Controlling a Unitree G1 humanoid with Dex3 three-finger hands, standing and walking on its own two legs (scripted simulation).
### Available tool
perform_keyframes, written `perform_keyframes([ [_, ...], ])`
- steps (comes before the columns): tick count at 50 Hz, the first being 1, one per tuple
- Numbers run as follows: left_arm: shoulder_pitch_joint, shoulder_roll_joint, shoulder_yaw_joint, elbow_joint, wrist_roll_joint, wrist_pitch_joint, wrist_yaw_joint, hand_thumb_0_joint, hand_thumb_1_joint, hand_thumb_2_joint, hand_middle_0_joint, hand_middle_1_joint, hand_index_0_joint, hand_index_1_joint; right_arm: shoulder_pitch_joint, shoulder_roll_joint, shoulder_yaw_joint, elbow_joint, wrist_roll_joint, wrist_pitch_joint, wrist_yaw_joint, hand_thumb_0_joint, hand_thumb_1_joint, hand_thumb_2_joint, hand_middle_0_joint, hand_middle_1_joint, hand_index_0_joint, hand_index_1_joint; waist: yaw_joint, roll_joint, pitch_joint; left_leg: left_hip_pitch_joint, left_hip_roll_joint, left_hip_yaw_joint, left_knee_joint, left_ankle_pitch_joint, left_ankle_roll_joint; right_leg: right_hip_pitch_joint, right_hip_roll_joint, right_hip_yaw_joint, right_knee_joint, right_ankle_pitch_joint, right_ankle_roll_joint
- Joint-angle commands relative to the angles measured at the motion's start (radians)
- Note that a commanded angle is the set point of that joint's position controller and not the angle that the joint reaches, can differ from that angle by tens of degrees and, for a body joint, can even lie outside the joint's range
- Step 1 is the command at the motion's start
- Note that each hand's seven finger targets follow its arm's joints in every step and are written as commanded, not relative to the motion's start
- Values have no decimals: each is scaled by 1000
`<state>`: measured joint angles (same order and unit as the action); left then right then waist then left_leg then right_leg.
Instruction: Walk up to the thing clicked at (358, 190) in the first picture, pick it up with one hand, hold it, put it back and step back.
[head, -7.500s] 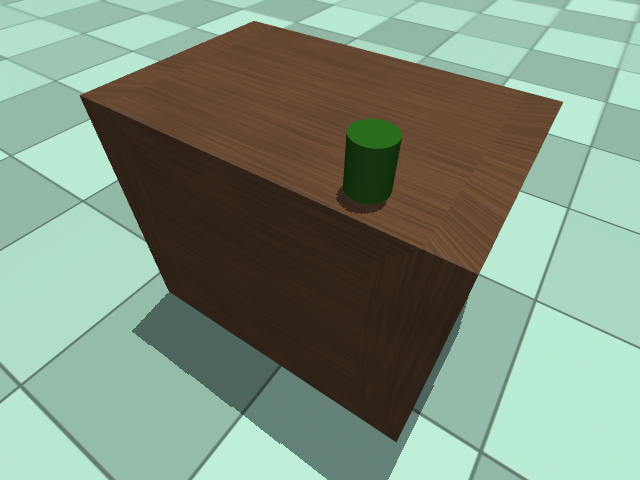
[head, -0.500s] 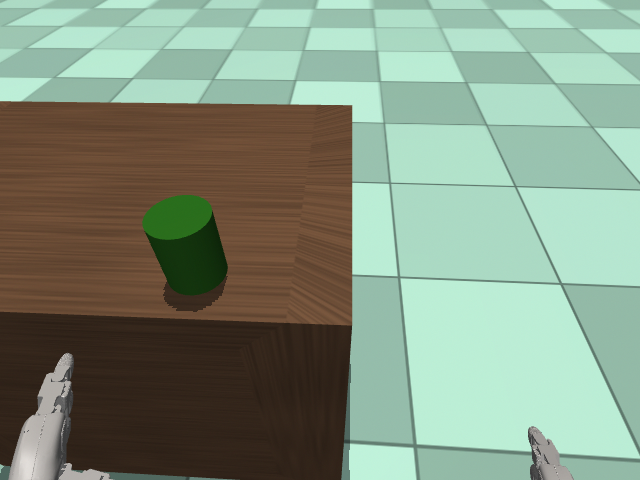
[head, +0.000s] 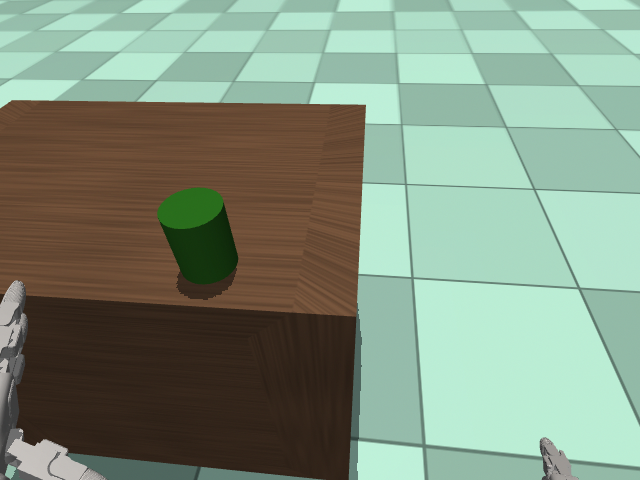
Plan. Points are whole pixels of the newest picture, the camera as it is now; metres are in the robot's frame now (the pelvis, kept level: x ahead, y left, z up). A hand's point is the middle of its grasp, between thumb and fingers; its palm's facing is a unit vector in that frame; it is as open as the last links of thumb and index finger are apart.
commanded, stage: rise first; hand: left
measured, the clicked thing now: (200, 236) +0.45 +0.22 +0.08
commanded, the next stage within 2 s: go down in 0.76 s
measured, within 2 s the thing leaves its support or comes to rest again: neither
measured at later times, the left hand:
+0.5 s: hand (35, 374) +0.19 +0.27 +0.17, palm faces +0.41 -0.78 -0.47, open 17.6 cm
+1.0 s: hand (14, 349) +0.19 +0.27 +0.20, palm faces +0.44 -0.77 -0.46, open 17.6 cm
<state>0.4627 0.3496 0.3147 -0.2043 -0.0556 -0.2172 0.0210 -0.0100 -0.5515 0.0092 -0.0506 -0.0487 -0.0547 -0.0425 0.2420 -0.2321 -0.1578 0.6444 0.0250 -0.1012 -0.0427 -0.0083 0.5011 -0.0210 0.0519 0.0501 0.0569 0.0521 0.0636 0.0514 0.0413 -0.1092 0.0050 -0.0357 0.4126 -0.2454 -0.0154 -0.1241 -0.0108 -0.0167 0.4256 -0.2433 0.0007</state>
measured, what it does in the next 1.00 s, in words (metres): stands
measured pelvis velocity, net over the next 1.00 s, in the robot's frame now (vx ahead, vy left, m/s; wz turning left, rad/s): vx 0.00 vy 0.00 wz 0.00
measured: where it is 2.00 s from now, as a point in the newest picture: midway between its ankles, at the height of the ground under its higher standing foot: outside the picture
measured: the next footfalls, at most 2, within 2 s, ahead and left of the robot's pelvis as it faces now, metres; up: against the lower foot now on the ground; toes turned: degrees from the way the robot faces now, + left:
none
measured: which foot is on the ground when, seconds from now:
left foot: down 0.00-1.00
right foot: down 0.00-1.00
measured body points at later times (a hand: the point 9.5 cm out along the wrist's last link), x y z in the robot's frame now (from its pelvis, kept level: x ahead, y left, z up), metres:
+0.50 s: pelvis +0.00 +0.00 +0.00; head -0.01 -0.02 +0.45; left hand +0.16 +0.31 +0.19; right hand +0.16 -0.27 -0.10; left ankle -0.01 +0.13 -0.74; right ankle +0.00 -0.12 -0.74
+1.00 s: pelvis +0.00 +0.00 +0.00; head +0.00 -0.02 +0.45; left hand +0.16 +0.31 +0.22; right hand +0.16 -0.26 -0.10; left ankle -0.01 +0.13 -0.74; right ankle +0.00 -0.12 -0.74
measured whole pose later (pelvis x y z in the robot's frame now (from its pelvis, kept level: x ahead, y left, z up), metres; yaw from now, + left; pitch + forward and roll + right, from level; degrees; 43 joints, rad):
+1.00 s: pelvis +0.00 +0.00 +0.00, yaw +0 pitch -3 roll +0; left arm 0.36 0.39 0.46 -0.29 -0.07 -0.40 -0.02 -0.01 -0.60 0.08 -0.06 -0.06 -0.05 -0.07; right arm 0.22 -0.22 -0.19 0.69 0.02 -0.12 -0.02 -0.01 0.49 -0.06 0.05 0.05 0.06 0.05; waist 0.07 0.05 0.03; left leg -0.15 0.00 -0.04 0.45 -0.26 -0.01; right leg -0.16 -0.02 -0.02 0.47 -0.26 0.01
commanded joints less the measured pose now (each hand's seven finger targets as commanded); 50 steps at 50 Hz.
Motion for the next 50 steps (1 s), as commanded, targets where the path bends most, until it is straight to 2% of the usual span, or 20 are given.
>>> perform_keyframes([
  [1,-101,219,153,-236,-10,-86,20,0,-552,11,-39,-39,-37,-42,-81,-149,-66,-154,0,-60,-10,0,525,-21,51,49,51,49,-14,-23,-62,-12,-20,57,-56,159,30,0,1,-32,-74,148,-3],
  [2,-84,212,152,-230,-9,-89,19,0,-553,16,-39,-42,-36,-46,-65,-95,-28,-93,3,-55,-5,0,527,-22,51,49,50,49,7,17,-40,-25,-25,58,-62,146,28,-12,-1,-33,-74,130,-7],
  [11,-107,227,182,-235,-10,-126,20,0,-559,32,-41,-49,-38,-53,-105,-116,-36,-121,3,-73,-5,0,525,-30,52,49,51,49,7,-27,-58,-20,-22,51,-61,142,29,-1,3,-37,-73,122,-3],
  [12,-122,237,188,-252,-10,-131,21,0,-563,33,-41,-47,-36,-52,-135,-180,-83,-160,1,-80,-11,0,524,-30,52,49,51,49,-1,-30,-79,-9,-21,50,-64,141,29,1,5,-36,-72,120,-5],
  [13,-105,227,188,-239,-8,-136,21,0,-568,41,-41,-49,-36,-56,-86,-110,-39,-93,2,-75,-8,0,522,-33,52,50,51,50,10,-17,-72,-5,-24,52,-64,143,29,-1,3,-35,-72,120,-5],
  [15,-114,229,186,-237,-7,-140,22,0,-573,44,-42,-47,-35,-55,-113,-182,-84,-150,-4,-83,-14,0,521,-35,52,50,51,50,-3,-49,-100,7,-20,49,-60,157,28,11,4,-35,-71,137,-2],
  [21,-123,243,206,-247,-7,-155,21,0,-580,55,-41,-46,-31,-58,-80,-100,-34,-110,4,-82,-6,0,519,-41,53,50,51,50,9,-14,-74,-6,-26,55,-58,169,29,8,-2,-33,-70,151,-1],
  [29,-148,261,229,-265,-12,-168,20,0,-598,77,-45,-54,-31,-69,-77,-174,-97,-134,4,-88,-8,0,516,-49,52,51,51,51,-5,-9,-72,-2,-24,55,-61,176,26,1,2,-33,-67,161,-2],
  [31,-151,251,228,-287,-11,-171,18,0,-611,83,-47,-52,-29,-71,-57,-97,-39,-104,8,-86,1,0,505,-53,53,51,51,51,13,8,-71,-5,-23,51,-64,176,25,6,4,-36,-63,156,-6],
  [33,-141,257,230,-268,-12,-170,19,0,-611,85,-48,-51,-30,-71,-64,-166,-96,-124,5,-87,-6,0,506,-56,53,51,51,51,-2,-13,-90,8,-21,51,-59,206,25,10,3,-37,-59,191,-4],
  [36,-166,247,224,-280,-14,-174,16,0,-611,90,-47,-46,-26,-69,-99,-149,-73,-150,7,-90,-1,0,504,-58,54,51,52,51,6,-32,-69,-8,-22,49,-58,188,27,10,3,-37,-63,171,-2],
  [37,-160,253,232,-296,-13,-178,19,0,-611,89,-47,-46,-26,-69,-65,-80,-30,-78,8,-82,6,0,505,-57,53,51,52,51,30,8,-70,-17,-24,51,-59,194,26,16,0,-38,-60,172,-6],
  [39,-176,268,246,-300,-15,-180,20,0,-611,103,-47,-51,-23,-77,-105,-156,-76,-149,7,-91,0,0,504,-60,53,51,52,51,12,-22,-82,-7,-20,46,-64,175,25,8,8,-41,-58,151,-5],
  [42,-161,284,271,-295,-12,-184,22,0,-583,52,-49,-85,-52,-85,-62,-133,-64,-132,5,-85,1,0,494,-52,52,50,50,50,19,-14,-104,-3,-20,47,-56,211,23,30,5,-39,-55,186,-6],
  [43,-211,165,197,-302,-22,-227,-13,0,-611,111,-33,-32,-3,-64,-116,-110,-49,-122,-13,-82,13,0,530,-56,54,52,52,52,-6,-55,-120,-28,-20,48,-8,201,18,1,7,-38,-19,172,1],
  [44,-134,334,321,-265,-13,-198,18,0,-605,48,-52,-92,-56,-91,-52,-146,-90,-88,6,-80,1,0,492,-54,52,50,51,50,33,36,-83,-8,-25,52,-53,209,17,14,2,-37,-44,178,-7],
  [45,-218,192,227,-293,-28,-235,-14,0,-611,114,-33,-31,-1,-65,-104,-134,-71,-110,-13,-79,12,0,528,-56,54,52,52,52,-6,-47,-116,-37,-17,46,-7,198,13,-8,10,-39,-13,163,-2],
  [46,-148,331,314,-264,-14,-203,9,0,-576,59,-50,-88,-54,-88,-18,-135,-90,-50,4,-73,4,0,500,-53,52,50,51,50,26,52,-91,-10,-23,51,-49,212,17,8,1,-34,-40,183,-8],
  [47,-234,200,232,-282,-28,-243,-19,0,-574,54,-56,-60,-51,-67,-109,-110,-56,-101,-12,-72,16,0,494,-56,52,50,50,50,-10,-29,-119,-42,-20,46,-5,189,12,-23,9,-37,-10,159,-3],
  [50,-243,251,284,-222,-42,-255,-39,0,-590,64,-55,-72,-54,-77,-104,-125,-69,-127,-13,-60,15,0,507,-53,52,50,50,50,-9,-48,-136,-49,-24,47,13,194,16,-11,2,-34,-5,171,4],
])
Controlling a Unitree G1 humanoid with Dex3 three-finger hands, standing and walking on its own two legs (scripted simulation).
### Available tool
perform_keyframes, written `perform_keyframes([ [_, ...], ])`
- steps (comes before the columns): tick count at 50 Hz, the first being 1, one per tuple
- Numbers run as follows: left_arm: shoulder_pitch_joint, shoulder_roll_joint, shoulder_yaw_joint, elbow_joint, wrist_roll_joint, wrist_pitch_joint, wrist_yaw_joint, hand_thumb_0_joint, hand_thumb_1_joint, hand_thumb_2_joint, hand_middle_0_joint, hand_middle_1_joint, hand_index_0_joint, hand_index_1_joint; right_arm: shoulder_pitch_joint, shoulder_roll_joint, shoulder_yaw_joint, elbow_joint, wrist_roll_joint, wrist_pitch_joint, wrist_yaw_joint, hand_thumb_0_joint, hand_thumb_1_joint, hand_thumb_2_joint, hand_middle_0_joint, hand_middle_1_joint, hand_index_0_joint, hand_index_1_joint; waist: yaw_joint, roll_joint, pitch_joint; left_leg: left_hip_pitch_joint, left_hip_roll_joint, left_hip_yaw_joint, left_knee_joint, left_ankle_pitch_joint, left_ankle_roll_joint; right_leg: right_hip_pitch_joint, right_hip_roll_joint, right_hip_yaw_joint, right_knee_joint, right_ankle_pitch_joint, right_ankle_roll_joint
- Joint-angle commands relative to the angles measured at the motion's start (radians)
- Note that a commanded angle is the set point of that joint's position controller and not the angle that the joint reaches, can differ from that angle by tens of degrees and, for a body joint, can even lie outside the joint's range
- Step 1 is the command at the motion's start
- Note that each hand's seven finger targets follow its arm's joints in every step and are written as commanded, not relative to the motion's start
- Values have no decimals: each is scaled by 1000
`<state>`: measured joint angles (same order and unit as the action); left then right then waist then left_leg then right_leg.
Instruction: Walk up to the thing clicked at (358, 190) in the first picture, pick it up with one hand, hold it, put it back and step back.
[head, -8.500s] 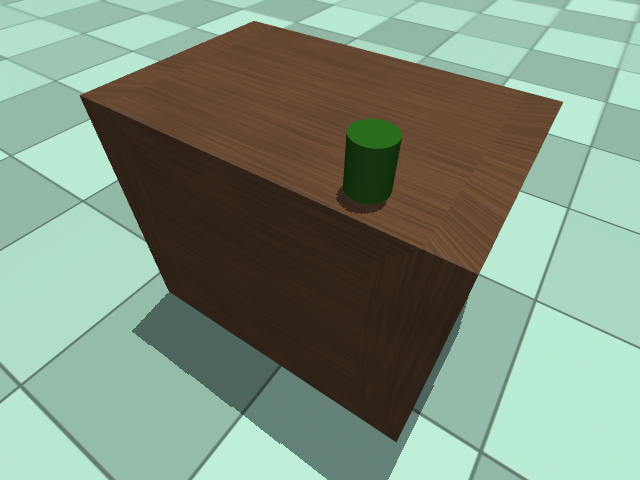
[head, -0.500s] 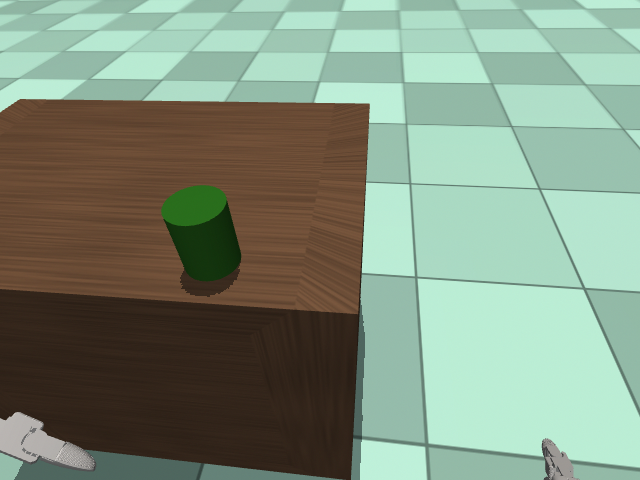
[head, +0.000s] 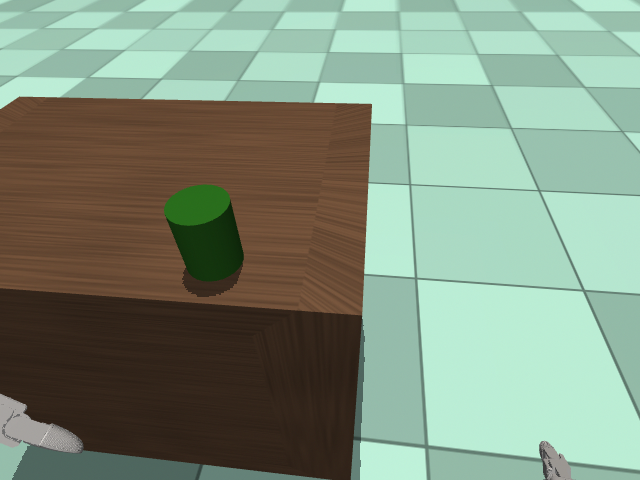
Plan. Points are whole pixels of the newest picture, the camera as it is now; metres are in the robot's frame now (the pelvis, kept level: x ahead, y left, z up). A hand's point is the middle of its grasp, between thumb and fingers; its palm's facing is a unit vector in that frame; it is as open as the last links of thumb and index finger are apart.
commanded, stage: go down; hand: left
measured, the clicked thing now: (207, 233) +0.45 +0.21 +0.08
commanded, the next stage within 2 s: none
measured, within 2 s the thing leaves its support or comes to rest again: neither
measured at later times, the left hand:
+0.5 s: hand (9, 252) +0.29 +0.33 +0.21, palm faces +0.34 -0.89 -0.30, open 17.3 cm
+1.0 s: hand out of the picture +0.31 +0.36 +0.21, palm faces +0.27 -0.94 -0.20, open 17.4 cm
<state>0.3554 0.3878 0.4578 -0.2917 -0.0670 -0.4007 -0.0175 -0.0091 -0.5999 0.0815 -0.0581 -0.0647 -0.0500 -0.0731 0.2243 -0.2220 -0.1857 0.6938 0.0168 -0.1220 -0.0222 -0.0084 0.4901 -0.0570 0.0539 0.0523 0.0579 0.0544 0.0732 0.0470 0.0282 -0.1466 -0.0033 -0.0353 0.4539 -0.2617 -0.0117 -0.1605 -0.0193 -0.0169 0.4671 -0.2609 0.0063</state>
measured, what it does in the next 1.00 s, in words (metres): stands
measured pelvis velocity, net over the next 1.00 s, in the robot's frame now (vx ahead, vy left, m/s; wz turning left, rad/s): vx -0.01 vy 0.01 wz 0.01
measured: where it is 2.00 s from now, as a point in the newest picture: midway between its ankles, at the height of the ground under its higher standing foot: outside the picture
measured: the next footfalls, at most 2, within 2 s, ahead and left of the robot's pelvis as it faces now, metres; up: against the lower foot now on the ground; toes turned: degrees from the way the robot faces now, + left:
none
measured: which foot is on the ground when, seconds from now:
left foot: down 0.00-1.00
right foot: down 0.00-1.00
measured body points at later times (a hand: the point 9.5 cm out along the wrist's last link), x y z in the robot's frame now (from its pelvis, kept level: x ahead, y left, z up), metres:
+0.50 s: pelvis +0.01 +0.00 +0.00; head +0.00 -0.01 +0.45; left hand +0.26 +0.38 +0.22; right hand +0.16 -0.25 -0.09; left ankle -0.01 +0.13 -0.74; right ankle +0.00 -0.12 -0.74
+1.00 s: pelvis -0.01 +0.01 +0.00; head +0.00 +0.00 +0.45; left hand +0.28 +0.41 +0.22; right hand +0.16 -0.25 -0.09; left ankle -0.01 +0.13 -0.74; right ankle +0.00 -0.12 -0.74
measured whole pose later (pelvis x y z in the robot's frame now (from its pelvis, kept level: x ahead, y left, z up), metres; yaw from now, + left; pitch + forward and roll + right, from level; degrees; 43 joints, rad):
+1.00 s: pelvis -0.01 +0.01 +0.00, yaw +0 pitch +2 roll +0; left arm -0.33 0.65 0.60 0.46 -0.22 -0.03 -0.44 -0.01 -0.50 0.09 -0.03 -0.02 -0.02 -0.02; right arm 0.19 -0.22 -0.05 0.74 0.03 -0.18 -0.11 -0.01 0.51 -0.06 0.05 0.05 0.06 0.05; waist 0.02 0.02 -0.03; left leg -0.26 -0.01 -0.04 0.50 -0.27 0.00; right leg -0.26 -0.02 -0.02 0.48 -0.25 0.01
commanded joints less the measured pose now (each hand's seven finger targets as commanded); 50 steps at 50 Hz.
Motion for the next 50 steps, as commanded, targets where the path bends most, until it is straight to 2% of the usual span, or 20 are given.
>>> perform_keyframes([
  [1,-140,235,150,-118,-29,-68,-2,0,-594,53,-62,-62,-58,-70,-114,-144,-38,-205,-1,-37,-7,0,502,-54,51,49,50,49,-12,-31,-105,-20,-18,46,-36,181,12,8,12,-33,-47,155,-4],
  [5,-267,257,151,-87,-51,-42,-18,0,-571,69,-51,-49,-43,-60,-106,-127,-27,-168,5,-22,-17,0,514,-53,51,50,50,50,-31,14,-54,-57,-24,49,-47,84,10,-37,9,-31,-55,74,-6],
  [7,-331,285,158,-55,-63,-16,-36,0,-550,62,-51,-39,-42,-50,-108,-152,-35,-193,7,-29,-26,0,507,-55,51,50,50,50,-44,1,-87,-47,-21,43,-46,83,12,-37,10,-31,-50,77,-4],
  [9,-394,307,147,-4,-71,15,-62,0,-532,65,-49,-28,-37,-40,-76,-110,9,-166,13,-30,-34,0,516,-54,51,50,50,50,-59,36,-74,-49,-22,44,-45,83,14,-48,10,-31,-50,88,-4],
  [11,-441,339,150,70,-86,50,-93,0,-523,73,-46,-29,-35,-41,-80,-123,8,-169,16,-29,-47,0,519,-54,51,50,50,50,-69,1,-94,-44,-23,42,-37,98,20,-45,5,-31,-54,107,0],
  [13,-514,404,180,97,-101,77,-125,0,-512,75,-47,-31,-36,-43,-92,-140,7,-171,17,-34,-57,0,519,-54,51,50,50,50,-65,15,-146,-29,-28,41,-26,134,23,-22,-1,-26,-51,145,0],
  [16,-595,450,213,149,-127,109,-172,0,-479,85,-40,-34,-31,-44,-99,-87,75,-160,20,-33,-62,0,516,-56,51,50,50,50,-35,45,-199,-32,-25,36,-23,180,21,8,1,-29,-43,179,-6],
  [19,-632,485,243,255,-159,145,-219,0,-460,88,-36,-36,-28,-44,-139,-139,46,-195,24,-41,-76,0,515,-56,51,50,50,50,-41,20,-238,-28,-22,31,-15,232,22,29,4,-31,-36,223,-9],
  [20,-649,487,239,272,-164,160,-237,0,-459,91,-34,-29,-25,-40,-127,-111,82,-179,26,-39,-75,0,516,-56,51,50,50,50,-33,39,-256,-25,-21,32,-11,259,21,38,2,-28,-33,248,-10],
  [22,-666,490,232,326,-172,192,-272,0,-454,87,-31,-17,-18,-30,-147,-141,59,-189,29,-41,-81,0,513,-58,50,50,50,50,-34,38,-239,-29,-13,25,-23,266,14,20,9,-34,-29,236,-17],
  [25,-672,468,211,324,-177,219,-314,0,-452,87,-29,-5,-14,-21,-125,-128,89,-221,27,-51,-78,0,518,-58,50,50,50,50,-29,41,-276,-5,0,20,-16,347,8,32,17,-41,-13,285,-22],
  [26,-649,463,209,331,-174,228,-320,0,-451,84,-30,-5,-16,-19,-103,-152,64,-223,25,-54,-80,0,518,-57,50,50,50,50,-30,47,-285,2,0,22,-9,382,5,36,18,-39,-6,313,-24],
  [29,-678,492,237,316,-173,243,-335,0,-448,85,-27,-4,-15,-17,-61,-129,82,-213,19,-55,-74,0,520,-56,50,50,50,50,-27,25,-274,2,-3,29,0,384,9,26,19,-41,-12,323,-16],
  [34,-746,510,255,297,-177,252,-334,0,-416,100,-20,-6,-11,-17,-18,-165,36,-210,15,-61,-74,0,529,-54,50,50,50,50,-48,54,-264,11,7,26,-4,410,1,-6,24,-37,-5,317,-18],
  [39,-847,523,217,332,-156,271,-339,0,-475,90,-21,0,-10,-14,-94,-113,80,-143,11,-73,-73,0,524,-56,50,49,50,49,-36,110,-199,-37,-1,29,-19,291,5,-41,17,-32,-19,231,-21],
  [42,-929,575,219,413,-159,291,-361,0,-467,90,-20,-2,-11,-14,-122,-149,67,-130,9,-84,-87,0,531,-55,50,50,50,50,-59,90,-215,-43,-8,30,-20,243,14,-48,14,-27,-33,214,-19],
  [43,-966,585,222,415,-166,292,-374,0,-505,98,-21,-11,-11,-25,-112,-127,94,-107,9,-88,-88,0,531,-56,50,50,49,50,-54,89,-234,-40,-8,26,-19,231,16,-44,14,-28,-32,205,-17],
  [44,-981,598,221,457,-167,299,-382,0,-521,95,-21,-17,-14,-29,-145,-156,74,-125,9,-98,-92,0,532,-55,50,50,49,50,-62,89,-229,-43,-11,29,-23,196,18,-56,15,-29,-37,177,-17],
  [48,-1007,617,213,593,-179,321,-430,0,-550,91,-21,-23,-16,-33,-88,-162,84,-84,7,-111,-110,0,535,-55,49,50,49,50,-77,45,-262,-30,-16,25,-28,136,30,-78,18,-32,-51,132,-13],
  [50,-1060,675,244,622,-184,324,-449,0,-548,97,-22,-30,-18,-40,-88,-206,65,-112,5,-121,-121,0,539,-55,49,50,49,50,-78,45,-303,-20,-15,20,-22,156,28,-76,20,-34,-47,150,-12],
])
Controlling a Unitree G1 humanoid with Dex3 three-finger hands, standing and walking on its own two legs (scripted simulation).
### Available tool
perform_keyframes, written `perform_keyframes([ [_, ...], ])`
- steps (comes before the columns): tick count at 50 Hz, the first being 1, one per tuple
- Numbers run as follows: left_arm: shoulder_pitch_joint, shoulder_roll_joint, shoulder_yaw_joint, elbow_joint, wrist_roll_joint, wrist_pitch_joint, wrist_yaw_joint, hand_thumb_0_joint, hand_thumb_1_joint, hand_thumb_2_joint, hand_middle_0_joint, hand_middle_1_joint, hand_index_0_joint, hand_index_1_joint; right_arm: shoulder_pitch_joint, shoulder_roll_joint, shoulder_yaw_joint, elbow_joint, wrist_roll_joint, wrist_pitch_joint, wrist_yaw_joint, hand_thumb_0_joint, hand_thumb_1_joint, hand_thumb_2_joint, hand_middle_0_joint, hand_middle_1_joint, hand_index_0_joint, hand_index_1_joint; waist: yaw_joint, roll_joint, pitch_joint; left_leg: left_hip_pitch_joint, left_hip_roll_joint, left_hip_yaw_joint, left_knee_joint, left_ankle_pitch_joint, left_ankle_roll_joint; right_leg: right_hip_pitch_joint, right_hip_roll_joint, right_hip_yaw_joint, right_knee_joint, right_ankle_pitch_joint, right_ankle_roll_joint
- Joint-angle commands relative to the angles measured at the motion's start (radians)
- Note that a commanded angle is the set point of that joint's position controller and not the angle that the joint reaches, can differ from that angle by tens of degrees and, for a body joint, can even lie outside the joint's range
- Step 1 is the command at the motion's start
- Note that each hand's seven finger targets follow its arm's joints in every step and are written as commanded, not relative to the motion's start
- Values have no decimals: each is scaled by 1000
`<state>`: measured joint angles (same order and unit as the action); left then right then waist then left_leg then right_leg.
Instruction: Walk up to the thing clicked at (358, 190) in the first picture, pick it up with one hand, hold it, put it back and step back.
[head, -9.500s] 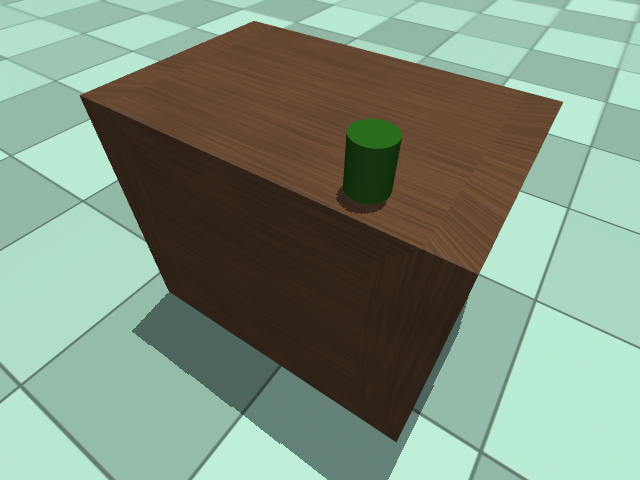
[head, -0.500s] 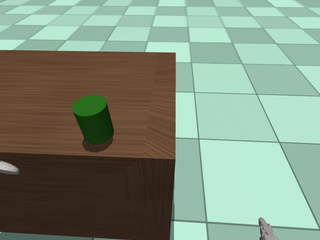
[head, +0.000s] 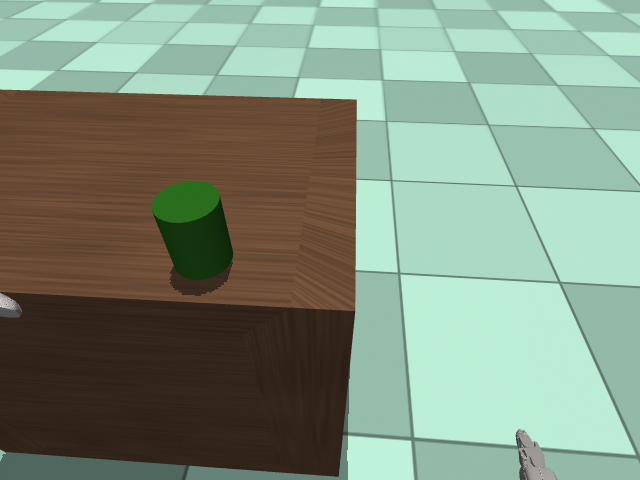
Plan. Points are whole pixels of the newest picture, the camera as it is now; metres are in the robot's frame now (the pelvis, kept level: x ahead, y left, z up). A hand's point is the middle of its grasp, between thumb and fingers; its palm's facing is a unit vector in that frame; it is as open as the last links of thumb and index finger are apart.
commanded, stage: go down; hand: left
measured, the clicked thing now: (195, 231) +0.46 +0.20 +0.08
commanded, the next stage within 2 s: approach in 1.90 s
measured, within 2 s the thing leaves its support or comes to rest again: neither
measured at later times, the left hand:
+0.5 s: hand out of the picture +0.35 +0.37 +0.21, palm faces +0.23 -0.97 -0.10, open 17.6 cm
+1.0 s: hand out of the picture +0.37 +0.38 +0.21, palm faces +0.21 -0.98 -0.02, open 17.8 cm
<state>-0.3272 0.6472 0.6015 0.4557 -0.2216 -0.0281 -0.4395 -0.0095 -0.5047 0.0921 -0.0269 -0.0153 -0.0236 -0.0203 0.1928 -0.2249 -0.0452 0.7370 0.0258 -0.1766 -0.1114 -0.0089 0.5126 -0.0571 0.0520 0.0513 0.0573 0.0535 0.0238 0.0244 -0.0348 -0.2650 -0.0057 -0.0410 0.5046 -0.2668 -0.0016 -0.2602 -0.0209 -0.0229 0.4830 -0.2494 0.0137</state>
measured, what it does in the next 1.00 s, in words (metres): stands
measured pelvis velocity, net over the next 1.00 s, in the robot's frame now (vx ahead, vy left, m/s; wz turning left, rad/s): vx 0.02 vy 0.00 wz -0.01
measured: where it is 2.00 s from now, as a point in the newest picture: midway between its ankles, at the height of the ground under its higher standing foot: outside the picture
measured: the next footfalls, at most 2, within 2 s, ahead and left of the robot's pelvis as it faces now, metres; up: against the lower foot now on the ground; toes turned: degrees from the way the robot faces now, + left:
none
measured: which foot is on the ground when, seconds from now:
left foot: down 0.00-1.00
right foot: down 0.00-1.00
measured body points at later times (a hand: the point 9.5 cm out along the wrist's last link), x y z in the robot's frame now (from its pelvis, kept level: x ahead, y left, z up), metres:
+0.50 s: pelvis +0.01 +0.00 +0.00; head +0.02 +0.00 +0.45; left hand +0.33 +0.43 +0.22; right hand +0.17 -0.26 -0.08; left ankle +0.00 +0.12 -0.74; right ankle +0.00 -0.13 -0.74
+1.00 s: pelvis +0.02 +0.00 +0.00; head +0.04 +0.01 +0.45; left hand +0.35 +0.44 +0.21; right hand +0.17 -0.26 -0.08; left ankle +0.00 +0.12 -0.74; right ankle +0.00 -0.13 -0.74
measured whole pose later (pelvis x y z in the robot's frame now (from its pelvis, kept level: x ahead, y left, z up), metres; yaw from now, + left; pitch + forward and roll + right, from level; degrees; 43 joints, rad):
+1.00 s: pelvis +0.02 +0.00 +0.00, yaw +0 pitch +7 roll -1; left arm -0.58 0.84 0.65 0.90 -0.19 0.07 -0.60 -0.01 -0.61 0.07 -0.04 -0.02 -0.04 -0.03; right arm 0.20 -0.25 0.02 0.75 0.01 -0.24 -0.19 -0.01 0.51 -0.06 0.05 0.05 0.06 0.05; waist -0.02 0.01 -0.10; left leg -0.34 0.00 -0.04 0.51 -0.29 0.00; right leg -0.32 -0.01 -0.02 0.46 -0.25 0.02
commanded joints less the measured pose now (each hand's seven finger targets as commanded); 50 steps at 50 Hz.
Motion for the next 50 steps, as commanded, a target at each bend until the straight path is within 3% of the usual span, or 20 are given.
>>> perform_keyframes([
  [1,-375,412,97,-77,-26,-43,-33,0,-559,91,-23,-30,-22,-38,-56,-176,-57,-141,-4,-71,-32,0,545,-52,49,50,49,50,-21,74,-249,105,-11,23,-72,178,15,19,22,-31,-59,149,-22],
  [3,-396,413,82,-37,-25,-39,-47,0,-569,95,-27,-35,-24,-45,-56,-145,-21,-160,-3,-75,-33,0,544,-53,49,50,49,50,-15,61,-224,78,-12,26,-72,178,18,15,22,-29,-64,144,-21],
  [5,-398,437,89,17,-20,-39,-52,0,-557,100,-26,-33,-21,-44,-46,-175,-49,-135,-7,-80,-43,0,545,-53,49,50,49,50,-16,60,-224,68,-16,28,-73,168,18,1,19,-24,-66,136,-21],
  [6,-422,432,78,30,-17,-40,-59,0,-558,106,-26,-27,-18,-42,-63,-131,-8,-134,-5,-82,-40,0,546,-54,49,50,49,50,-9,79,-228,72,-17,31,-71,176,18,3,16,-24,-67,141,-21],
  [7,-440,464,92,40,-14,-42,-59,0,-552,105,-24,-29,-18,-42,-70,-183,-42,-160,-7,-87,-46,0,546,-53,49,50,49,50,-16,68,-236,70,-11,25,-77,166,15,-3,21,-25,-65,129,-23],
  [8,-456,468,93,42,-13,-45,-61,0,-545,97,-25,-21,-19,-34,-93,-145,-1,-164,-6,-92,-44,0,548,-52,49,50,49,50,6,89,-220,55,-8,20,-82,168,12,6,23,-30,-62,125,-26],
  [9,-477,469,86,45,-7,-49,-62,0,-550,96,-29,-24,-22,-36,-101,-107,26,-157,-5,-92,-43,0,546,-53,49,50,49,50,3,105,-239,60,-15,29,-74,176,16,9,16,-22,-65,137,-24],
  [11,-491,501,100,64,-1,-54,-62,0,-550,100,-26,-20,-18,-35,-119,-155,-13,-183,-9,-97,-57,0,549,-53,49,50,49,50,-7,75,-264,64,-17,29,-66,209,20,26,16,-20,-64,167,-21],
  [13,-516,519,102,65,3,-58,-68,0,-572,93,-33,-26,-24,-41,-105,-145,0,-156,-11,-100,-59,0,543,-54,49,50,49,50,-9,119,-266,82,-16,29,-61,220,15,11,17,-20,-59,174,-25],
  [15,-538,533,106,66,10,-57,-72,0,-542,95,-30,-19,-19,-35,-101,-174,-22,-165,-13,-106,-68,0,537,-56,49,50,49,50,-16,119,-307,115,-9,20,-56,262,9,11,21,-24,-52,204,-27],
  [17,-536,531,100,87,9,-50,-84,0,-559,83,-34,-16,-23,-31,-83,-139,11,-166,-12,-106,-68,0,534,-57,49,50,49,50,-23,119,-307,117,-10,21,-49,281,12,16,20,-24,-56,225,-24],
  [18,-504,549,120,117,7,-43,-88,0,-547,86,-31,-15,-21,-30,-52,-152,-4,-141,-12,-105,-73,0,538,-56,49,50,49,50,-20,117,-300,106,-10,20,-49,295,12,25,20,-24,-55,236,-23],
  [21,-491,538,105,141,4,-31,-107,0,-592,70,-39,-18,-30,-32,-44,-155,-9,-132,-14,-109,-74,0,532,-57,49,50,49,50,-26,128,-283,108,-12,24,-43,317,13,0,20,-25,-54,254,-24],
  [22,-492,531,96,140,1,-27,-117,0,-572,70,-37,-11,-29,-25,-24,-127,13,-120,-13,-106,-72,0,537,-56,49,50,49,50,-30,131,-297,114,-14,29,-39,324,17,8,17,-23,-58,267,-21],
  [30,-552,555,102,152,-13,-10,-140,0,-611,62,-37,-14,-30,-28,-70,-180,-13,-133,-18,-116,-82,0,527,-58,49,50,49,50,-39,119,-333,148,-1,15,-20,429,12,-8,23,-28,-42,322,-25],
  [31,-557,556,101,157,-10,-9,-139,0,-611,66,-38,-13,-29,-28,-104,-174,-10,-132,-18,-120,-82,0,529,-57,49,50,49,50,-26,120,-314,132,-3,14,-23,412,13,-10,24,-31,-43,310,-24],
  [45,-584,598,112,221,-6,29,-156,0,-611,63,-40,-20,-33,-32,-45,-150,15,-108,-19,-105,-88,0,527,-58,49,50,49,50,-33,147,-311,121,-1,13,-22,409,8,-20,25,-32,-47,291,-29],
  [47,-609,621,119,226,0,36,-158,0,-611,67,-36,-20,-29,-33,-66,-183,-2,-155,-23,-113,-95,0,529,-58,48,50,49,50,-46,114,-337,122,-5,15,-16,403,15,-7,23,-27,-47,307,-23],
  [48,-631,623,110,218,4,39,-159,0,-611,74,-35,-21,-26,-37,-65,-136,37,-122,-21,-109,-91,0,530,-58,48,50,49,50,-30,139,-330,100,-11,19,-18,384,17,1,19,-24,-49,299,-23],
  [50,-637,635,111,243,6,45,-162,0,-611,61,-38,-23,-31,-36,-84,-191,-6,-154,-21,-112,-104,0,526,-59,48,50,49,50,-47,116,-330,113,-12,18,-23,349,19,-11,20,-23,-53,279,-22],
])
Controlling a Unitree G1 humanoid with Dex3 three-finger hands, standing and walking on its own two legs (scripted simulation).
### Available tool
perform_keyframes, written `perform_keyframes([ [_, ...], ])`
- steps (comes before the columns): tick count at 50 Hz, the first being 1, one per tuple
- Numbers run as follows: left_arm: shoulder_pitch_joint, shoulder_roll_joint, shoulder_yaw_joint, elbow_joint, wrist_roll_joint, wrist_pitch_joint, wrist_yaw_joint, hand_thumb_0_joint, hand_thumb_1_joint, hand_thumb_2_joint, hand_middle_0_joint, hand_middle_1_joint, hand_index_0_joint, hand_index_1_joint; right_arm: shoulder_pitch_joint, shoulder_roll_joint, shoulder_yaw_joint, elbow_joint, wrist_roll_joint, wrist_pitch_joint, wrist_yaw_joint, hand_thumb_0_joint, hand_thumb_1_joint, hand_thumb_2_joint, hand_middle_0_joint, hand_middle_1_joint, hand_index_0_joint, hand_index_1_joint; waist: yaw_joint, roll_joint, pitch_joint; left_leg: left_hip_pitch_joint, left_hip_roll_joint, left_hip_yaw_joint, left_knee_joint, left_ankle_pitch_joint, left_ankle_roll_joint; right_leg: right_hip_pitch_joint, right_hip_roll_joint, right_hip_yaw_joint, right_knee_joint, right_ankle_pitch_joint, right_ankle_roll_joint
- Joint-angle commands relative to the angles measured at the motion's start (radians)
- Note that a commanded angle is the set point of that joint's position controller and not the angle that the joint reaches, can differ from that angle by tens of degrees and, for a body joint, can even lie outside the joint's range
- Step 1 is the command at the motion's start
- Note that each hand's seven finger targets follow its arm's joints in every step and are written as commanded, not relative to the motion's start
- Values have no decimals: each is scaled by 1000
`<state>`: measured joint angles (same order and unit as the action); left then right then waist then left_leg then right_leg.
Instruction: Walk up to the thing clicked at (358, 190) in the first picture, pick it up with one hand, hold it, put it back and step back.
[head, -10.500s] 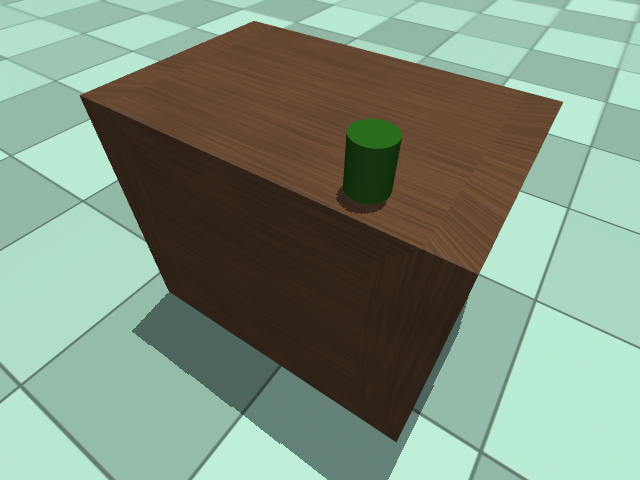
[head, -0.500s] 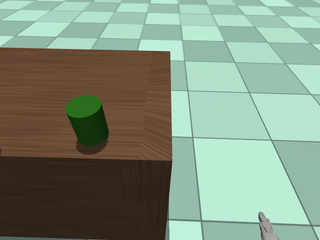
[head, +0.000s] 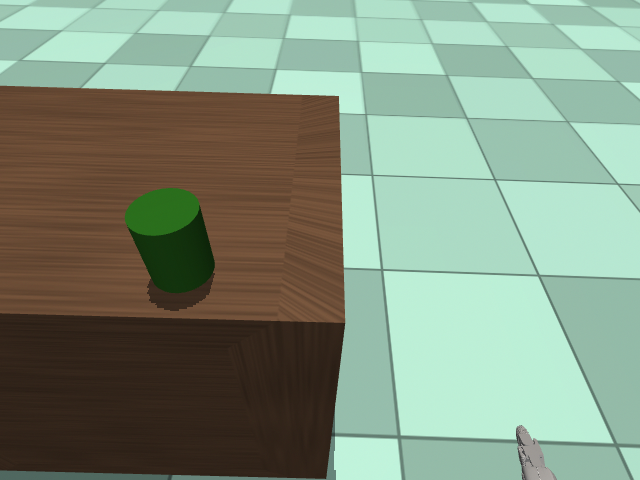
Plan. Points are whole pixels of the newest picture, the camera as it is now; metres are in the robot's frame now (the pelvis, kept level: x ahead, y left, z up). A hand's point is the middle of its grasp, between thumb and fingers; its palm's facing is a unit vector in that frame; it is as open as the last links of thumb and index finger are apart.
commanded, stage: go down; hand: left
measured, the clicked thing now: (173, 241) +0.44 +0.20 +0.08
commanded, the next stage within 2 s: approach in 0.90 s
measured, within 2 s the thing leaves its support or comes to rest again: neither
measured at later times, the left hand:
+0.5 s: hand out of the picture +0.36 +0.39 +0.22, palm faces +0.20 -0.98 -0.01, open 17.7 cm
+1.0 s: hand out of the picture +0.34 +0.39 +0.20, palm faces +0.20 -0.98 -0.02, open 17.7 cm
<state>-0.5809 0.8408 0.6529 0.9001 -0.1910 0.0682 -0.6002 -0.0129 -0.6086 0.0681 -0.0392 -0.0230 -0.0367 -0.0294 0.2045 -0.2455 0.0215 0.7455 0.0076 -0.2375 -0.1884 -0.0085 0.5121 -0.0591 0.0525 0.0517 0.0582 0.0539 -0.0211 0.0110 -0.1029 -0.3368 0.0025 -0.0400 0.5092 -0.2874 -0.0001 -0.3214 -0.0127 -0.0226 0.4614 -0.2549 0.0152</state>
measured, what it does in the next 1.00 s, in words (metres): stands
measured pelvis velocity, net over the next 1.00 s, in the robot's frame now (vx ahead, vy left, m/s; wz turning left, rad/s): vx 0.00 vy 0.01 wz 0.00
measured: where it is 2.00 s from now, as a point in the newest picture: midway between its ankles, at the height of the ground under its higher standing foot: outside the picture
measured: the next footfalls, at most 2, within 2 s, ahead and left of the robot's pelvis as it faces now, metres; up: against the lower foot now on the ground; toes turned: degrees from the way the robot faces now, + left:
none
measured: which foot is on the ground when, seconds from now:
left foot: down 0.00-1.00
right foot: down 0.00-1.00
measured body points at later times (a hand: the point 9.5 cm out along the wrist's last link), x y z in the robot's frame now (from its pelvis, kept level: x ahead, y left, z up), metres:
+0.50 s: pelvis +0.00 +0.01 +0.00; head +0.02 +0.01 +0.45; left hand +0.34 +0.44 +0.22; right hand +0.15 -0.26 -0.08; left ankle -0.02 +0.12 -0.74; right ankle -0.02 -0.13 -0.74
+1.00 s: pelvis +0.00 +0.01 +0.00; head +0.01 +0.01 +0.45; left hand +0.33 +0.44 +0.21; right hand +0.15 -0.26 -0.08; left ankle -0.02 +0.12 -0.74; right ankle -0.02 -0.13 -0.74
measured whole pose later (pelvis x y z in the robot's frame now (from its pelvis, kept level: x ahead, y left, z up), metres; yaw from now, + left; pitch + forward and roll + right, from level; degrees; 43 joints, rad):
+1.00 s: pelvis +0.00 +0.01 +0.00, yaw +0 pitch +7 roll -1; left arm -0.59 0.85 0.63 0.90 -0.19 0.10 -0.61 -0.01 -0.59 0.05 -0.04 -0.04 -0.05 -0.04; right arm 0.23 -0.26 0.01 0.71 0.01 -0.24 -0.21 -0.01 0.51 -0.06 0.05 0.05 0.06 0.05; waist -0.02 0.01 -0.11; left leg -0.37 0.00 -0.04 0.54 -0.30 0.01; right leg -0.34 -0.02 -0.02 0.48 -0.26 0.02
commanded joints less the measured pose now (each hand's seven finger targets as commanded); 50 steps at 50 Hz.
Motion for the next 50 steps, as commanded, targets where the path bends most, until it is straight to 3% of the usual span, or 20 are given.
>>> perform_keyframes([
  [1,-383,444,57,-179,-23,-48,0,0,-611,59,-40,-25,-34,-37,-84,-157,-68,-136,-3,-48,-25,0,524,-58,48,50,49,50,0,126,-260,171,-22,19,-23,384,20,60,8,-22,-29,304,-21],
  [11,-420,426,16,-133,-22,-40,-26,0,-611,59,-41,-33,-38,-42,-56,-137,-41,-169,-1,-41,-28,0,534,-55,48,50,49,50,-10,165,-275,196,-12,6,-23,355,10,-3,18,-31,-27,246,-31],
  [15,-460,462,33,-189,-16,-42,-13,0,-611,65,-40,-32,-35,-43,-43,-159,-56,-157,-5,-46,-27,0,531,-56,48,50,49,50,-11,218,-310,241,-1,4,-6,442,-2,-15,24,-33,-19,274,-36],
  [18,-460,455,40,-203,-12,-36,6,0,-602,64,-38,-33,-33,-43,-67,-161,-59,-175,-6,-53,-28,0,523,-58,48,50,49,50,-4,183,-301,218,-3,4,-9,411,2,3,25,-33,-21,262,-33],
  [19,-442,466,55,-220,-14,-37,10,0,-586,69,-37,-33,-32,-43,-90,-138,-38,-200,-2,-55,-25,0,531,-56,49,50,49,50,19,187,-312,205,-9,7,-11,396,4,32,20,-33,-24,262,-33],
  [20,-429,471,57,-184,-12,-32,9,0,-593,58,-38,-31,-35,-39,-70,-180,-78,-186,-4,-52,-32,0,525,-58,49,50,49,50,-4,155,-303,196,-8,7,-10,398,8,32,20,-30,-25,275,-31],
  [22,-368,435,42,-139,-14,-21,2,0,-569,63,-36,-34,-34,-40,-54,-143,-46,-165,1,-46,-23,0,530,-56,49,50,49,50,7,148,-252,166,-4,4,-16,413,4,24,23,-32,-22,274,-34],
  [25,-328,436,49,-116,-20,-12,-15,0,-604,53,-41,-37,-43,-42,-59,-167,-63,-190,1,-39,-23,0,530,-55,49,50,49,50,10,133,-263,170,-2,6,-12,440,5,26,23,-31,-17,289,-35],
  [27,-331,439,53,-143,-30,-8,-25,0,-594,53,-42,-37,-44,-40,-31,-119,-27,-161,5,-31,-17,0,532,-54,49,50,49,50,28,152,-253,151,-8,11,-11,437,8,44,19,-29,-15,298,-35],
  [29,-359,441,54,-167,-30,-8,-28,0,-601,51,-40,-35,-41,-39,-69,-165,-65,-225,3,-37,-25,0,530,-55,49,50,49,50,13,117,-281,171,-10,13,-7,429,15,46,19,-26,-17,305,-28],
  [31,-385,459,67,-187,-27,-11,-23,0,-601,40,-40,-34,-44,-36,-61,-137,-36,-208,0,-35,-27,0,525,-55,49,50,49,50,14,121,-278,165,-17,17,-5,405,20,52,15,-24,-18,301,-22],
  [34,-394,443,59,-200,-28,-19,-18,0,-611,50,-37,-36,-37,-42,-57,-188,-88,-211,-2,-38,-37,0,519,-58,49,50,49,50,-10,126,-288,208,-14,13,-4,406,18,20,17,-26,-16,293,-23],
  [37,-392,431,36,-181,-15,-20,-14,0,-594,52,-37,-34,-38,-40,-38,-147,-56,-163,-1,-34,-36,0,528,-56,49,50,49,50,-5,133,-246,181,-19,13,-4,378,21,-3,14,-25,-19,277,-23],
  [40,-393,388,-1,-181,-18,-26,-14,0,-611,56,-40,-39,-39,-46,-39,-159,-71,-192,0,-41,-34,0,524,-57,49,50,49,50,-19,146,-247,196,-16,11,-9,358,16,-23,17,-30,-18,257,-26],
  [41,-399,382,-5,-203,-19,-30,-16,0,-601,54,-40,-37,-40,-43,-43,-145,-63,-179,0,-43,-31,0,530,-55,49,50,49,50,-7,163,-253,198,-17,10,-8,357,14,-21,17,-34,-17,256,-28],
  [42,-367,456,59,-177,-21,-27,-8,0,-595,51,-41,-34,-41,-40,-17,-180,-85,-178,-3,-39,-36,0,533,-54,49,50,49,50,-7,155,-267,189,-21,16,-2,354,18,-4,12,-27,-22,258,-25],
  [43,-390,437,37,-200,-23,-29,-13,0,-595,44,-42,-34,-43,-38,-12,-162,-70,-156,0,-38,-33,0,528,-55,49,50,49,50,-9,183,-250,189,-20,12,-11,342,13,-13,15,-31,-21,245,-28],
  [45,-424,452,47,-249,-29,-34,-13,0,-570,49,-39,-38,-42,-40,-11,-162,-72,-151,0,-45,-31,0,527,-55,49,50,49,50,-5,206,-259,189,-15,9,-12,335,10,-11,17,-31,-17,234,-31],
  [49,-385,401,27,-233,-29,-27,-9,0,-588,41,-45,-38,-46,-42,-54,-142,-50,-161,2,-54,-28,0,518,-58,49,50,49,50,3,198,-259,200,7,-9,-15,402,-3,-19,28,-41,-9,231,-38],
  [50,-358,395,30,-204,-34,-22,-8,0,-569,121,-52,-80,-28,-109,-66,-146,-51,-156,3,-53,-28,0,523,-56,49,50,49,50,9,172,-244,183,6,-9,-16,397,-2,-12,28,-41,-12,230,-37],
])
